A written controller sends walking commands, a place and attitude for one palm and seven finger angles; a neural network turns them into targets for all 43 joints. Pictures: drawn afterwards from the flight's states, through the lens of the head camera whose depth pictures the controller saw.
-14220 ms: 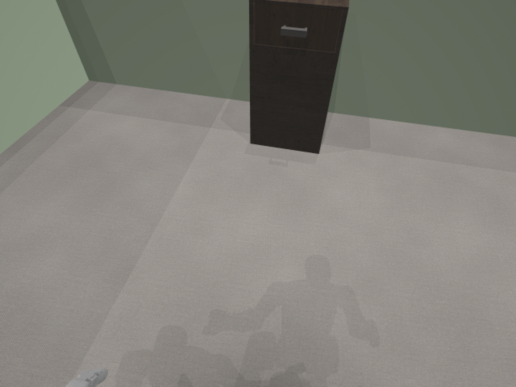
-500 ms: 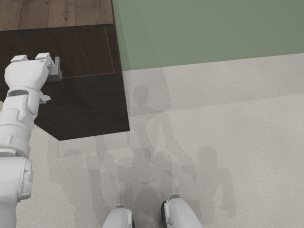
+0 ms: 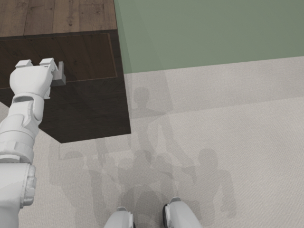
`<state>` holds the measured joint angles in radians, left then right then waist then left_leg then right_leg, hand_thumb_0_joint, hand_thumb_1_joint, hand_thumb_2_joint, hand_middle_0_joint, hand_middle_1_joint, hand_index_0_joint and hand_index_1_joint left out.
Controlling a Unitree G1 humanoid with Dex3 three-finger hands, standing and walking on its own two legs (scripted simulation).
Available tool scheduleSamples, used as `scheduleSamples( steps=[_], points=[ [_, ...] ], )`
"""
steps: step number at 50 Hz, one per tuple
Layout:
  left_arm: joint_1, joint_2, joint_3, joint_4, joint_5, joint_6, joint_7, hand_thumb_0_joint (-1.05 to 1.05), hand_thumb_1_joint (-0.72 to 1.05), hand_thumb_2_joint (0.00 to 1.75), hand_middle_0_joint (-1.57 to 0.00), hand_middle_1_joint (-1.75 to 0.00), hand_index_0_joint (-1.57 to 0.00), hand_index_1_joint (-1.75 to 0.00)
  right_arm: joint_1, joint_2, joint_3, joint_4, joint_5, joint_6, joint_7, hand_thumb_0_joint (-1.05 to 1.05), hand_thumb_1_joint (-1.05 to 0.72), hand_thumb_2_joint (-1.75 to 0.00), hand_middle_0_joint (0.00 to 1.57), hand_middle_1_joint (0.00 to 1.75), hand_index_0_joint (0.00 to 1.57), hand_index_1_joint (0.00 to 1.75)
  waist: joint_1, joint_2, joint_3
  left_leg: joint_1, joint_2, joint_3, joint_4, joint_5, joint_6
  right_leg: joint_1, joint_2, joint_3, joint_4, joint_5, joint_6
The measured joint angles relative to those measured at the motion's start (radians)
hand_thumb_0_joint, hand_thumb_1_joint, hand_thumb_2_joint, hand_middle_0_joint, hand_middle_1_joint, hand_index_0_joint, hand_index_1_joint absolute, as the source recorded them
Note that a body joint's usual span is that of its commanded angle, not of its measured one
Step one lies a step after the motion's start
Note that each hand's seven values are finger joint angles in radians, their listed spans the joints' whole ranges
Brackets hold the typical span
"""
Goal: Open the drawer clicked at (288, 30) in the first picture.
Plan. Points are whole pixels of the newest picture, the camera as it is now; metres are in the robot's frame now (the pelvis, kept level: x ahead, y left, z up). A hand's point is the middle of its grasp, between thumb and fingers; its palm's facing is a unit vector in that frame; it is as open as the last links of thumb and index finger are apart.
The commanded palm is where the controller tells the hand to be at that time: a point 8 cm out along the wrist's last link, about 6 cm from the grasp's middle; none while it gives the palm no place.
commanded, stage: pull the drawer open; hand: left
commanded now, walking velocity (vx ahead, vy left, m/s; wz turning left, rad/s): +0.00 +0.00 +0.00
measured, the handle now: (42, 73) +0.53 +0.28 +0.01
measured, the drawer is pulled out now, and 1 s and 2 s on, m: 0.00 0.11 0.24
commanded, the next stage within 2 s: none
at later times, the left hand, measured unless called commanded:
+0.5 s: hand (42, 110) +0.42 +0.27 -0.01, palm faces -0.05 -0.06 -1.00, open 6.1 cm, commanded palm +0.39 +0.27 +0.04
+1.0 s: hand (40, 131) +0.37 +0.27 -0.01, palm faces -0.04 -0.05 -1.00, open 6.0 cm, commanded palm +0.33 +0.27 +0.04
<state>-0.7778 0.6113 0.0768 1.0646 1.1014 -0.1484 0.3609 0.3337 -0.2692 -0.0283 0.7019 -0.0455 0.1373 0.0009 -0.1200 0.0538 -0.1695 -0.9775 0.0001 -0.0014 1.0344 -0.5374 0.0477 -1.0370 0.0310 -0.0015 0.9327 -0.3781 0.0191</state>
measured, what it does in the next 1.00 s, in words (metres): stands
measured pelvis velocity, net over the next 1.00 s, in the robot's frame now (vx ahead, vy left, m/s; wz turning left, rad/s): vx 0.01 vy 0.00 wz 0.00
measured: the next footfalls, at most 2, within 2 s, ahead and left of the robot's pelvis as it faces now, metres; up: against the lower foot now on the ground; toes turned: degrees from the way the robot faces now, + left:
none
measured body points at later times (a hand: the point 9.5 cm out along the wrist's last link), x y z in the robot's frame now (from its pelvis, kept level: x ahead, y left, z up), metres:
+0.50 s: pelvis +0.02 +0.01 +0.02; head +0.14 +0.01 +0.45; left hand +0.42 +0.27 +0.04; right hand +0.08 -0.26 -0.12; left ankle -0.04 +0.08 -0.67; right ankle +0.02 -0.14 -0.67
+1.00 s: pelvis +0.01 +0.00 +0.02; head +0.11 +0.00 +0.46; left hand +0.36 +0.27 +0.04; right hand +0.11 -0.27 -0.11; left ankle -0.04 +0.08 -0.67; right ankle +0.02 -0.14 -0.67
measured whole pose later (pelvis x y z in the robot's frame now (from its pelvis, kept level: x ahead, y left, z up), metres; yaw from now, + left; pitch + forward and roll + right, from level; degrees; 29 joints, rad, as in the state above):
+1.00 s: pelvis +0.01 +0.00 +0.02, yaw +0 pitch +20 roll -2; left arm -0.27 0.44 0.04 0.65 1.08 -0.10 0.45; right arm 0.23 -0.25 -0.05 0.65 -0.02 0.15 0.00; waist -0.02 0.04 -0.16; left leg -0.76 -0.01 0.02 0.92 -0.52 0.05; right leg -0.84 0.03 0.03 0.86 -0.37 0.02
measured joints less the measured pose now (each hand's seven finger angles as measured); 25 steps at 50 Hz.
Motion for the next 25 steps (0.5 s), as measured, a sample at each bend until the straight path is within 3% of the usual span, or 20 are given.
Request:
scheduleSamples(
  steps=[13,25],
  points=[
    [0.181,-0.072,0.009,-0.15,-0.026,0.008,0.027,0.01,0.64,0.75,-0.3,-1.35,-0.39,-1.35,0.001,0.01,-0.021,-0.01,0.005,0.023,0.016,0.01,-0.91,-0.9,0.2,0.3,0.2,0.3,0.042,0.005,-0.009,0.092,0.002,0.022,-0.066,0.002,0.007,0.082,0.004,0.023,-0.057,0.003,0.006],
    [0.33,-0.135,-0.012,-0.277,-0.017,0.023,0.066,0.01,0.64,0.78,-0.29,-1.35,-0.39,-1.35,-0.055,0.017,-0.03,-0.03,0.007,0.029,0.023,0.01,-0.91,-0.9,0.2,0.3,0.2,0.3,0.077,-0.003,-0.015,0.159,-0.003,0.024,-0.107,0.01,0.007,0.144,-0.001,0.026,-0.085,0.002,0.005]
  ],
)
